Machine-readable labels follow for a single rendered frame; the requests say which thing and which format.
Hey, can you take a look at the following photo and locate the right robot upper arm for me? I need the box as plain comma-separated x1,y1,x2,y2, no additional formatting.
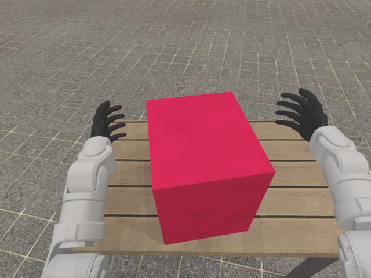
337,230,371,278

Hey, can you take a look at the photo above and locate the right robot forearm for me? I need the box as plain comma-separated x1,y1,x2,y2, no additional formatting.
308,126,371,231

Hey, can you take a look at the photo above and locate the left robot hand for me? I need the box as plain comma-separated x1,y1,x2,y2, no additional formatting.
90,100,126,143

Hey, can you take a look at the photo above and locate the table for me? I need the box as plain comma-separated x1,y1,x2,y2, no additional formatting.
70,120,346,278

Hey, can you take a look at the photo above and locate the left robot forearm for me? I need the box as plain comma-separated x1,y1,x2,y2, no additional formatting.
41,136,117,278

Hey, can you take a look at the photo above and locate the carton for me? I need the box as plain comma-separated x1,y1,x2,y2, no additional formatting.
146,92,275,245

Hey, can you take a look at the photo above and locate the right robot hand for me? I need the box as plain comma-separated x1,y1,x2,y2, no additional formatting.
275,88,328,142

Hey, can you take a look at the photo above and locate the left robot upper arm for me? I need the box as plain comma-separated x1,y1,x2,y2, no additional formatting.
43,253,108,278

